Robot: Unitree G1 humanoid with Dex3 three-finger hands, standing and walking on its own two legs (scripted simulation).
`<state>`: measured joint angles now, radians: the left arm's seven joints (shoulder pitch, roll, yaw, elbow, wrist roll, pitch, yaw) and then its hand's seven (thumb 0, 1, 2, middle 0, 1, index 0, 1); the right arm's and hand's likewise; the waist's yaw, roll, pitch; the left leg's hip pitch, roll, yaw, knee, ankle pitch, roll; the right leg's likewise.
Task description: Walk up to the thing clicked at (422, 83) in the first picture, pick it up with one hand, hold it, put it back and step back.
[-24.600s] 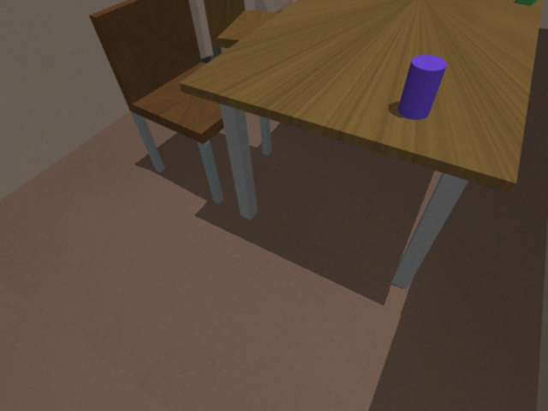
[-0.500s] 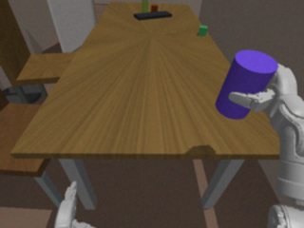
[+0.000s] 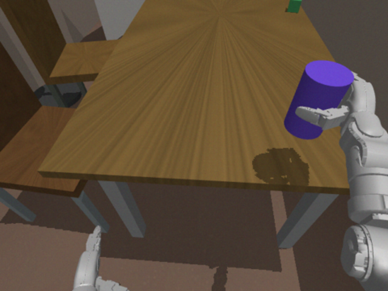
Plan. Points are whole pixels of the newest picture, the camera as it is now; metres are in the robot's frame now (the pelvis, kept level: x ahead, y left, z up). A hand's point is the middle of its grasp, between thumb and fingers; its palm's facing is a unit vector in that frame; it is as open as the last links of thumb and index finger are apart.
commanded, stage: crouch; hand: right
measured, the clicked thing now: (314, 102) +0.44 -0.17 +0.18
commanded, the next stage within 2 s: lower in 0.72 s
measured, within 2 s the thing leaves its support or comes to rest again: neither
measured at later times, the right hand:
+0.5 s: hand (313, 98) +0.49 -0.19 +0.14, palm faces +0.17 +0.99 +0.00, open 11.2 cm
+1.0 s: hand (309, 105) +0.51 -0.20 +0.11, palm faces +0.16 +0.99 +0.00, open 11.3 cm
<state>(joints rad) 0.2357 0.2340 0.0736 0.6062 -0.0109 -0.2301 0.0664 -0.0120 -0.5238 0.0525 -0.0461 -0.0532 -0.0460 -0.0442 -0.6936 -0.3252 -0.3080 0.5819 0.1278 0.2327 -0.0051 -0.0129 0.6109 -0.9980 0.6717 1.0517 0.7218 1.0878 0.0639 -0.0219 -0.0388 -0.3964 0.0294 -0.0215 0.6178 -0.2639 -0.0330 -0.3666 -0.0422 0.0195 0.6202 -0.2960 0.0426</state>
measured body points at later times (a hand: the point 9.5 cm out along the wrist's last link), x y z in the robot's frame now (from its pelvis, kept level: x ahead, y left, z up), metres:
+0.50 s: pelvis +0.02 -0.01 +0.00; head +0.06 -0.01 +0.44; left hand +0.16 +0.26 -0.07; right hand +0.48 -0.25 +0.15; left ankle +0.03 +0.14 -0.73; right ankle +0.02 -0.15 -0.73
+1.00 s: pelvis +0.01 -0.01 -0.01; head +0.08 -0.01 +0.43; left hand +0.16 +0.26 -0.07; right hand +0.49 -0.25 +0.11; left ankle +0.03 +0.14 -0.73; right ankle +0.02 -0.15 -0.73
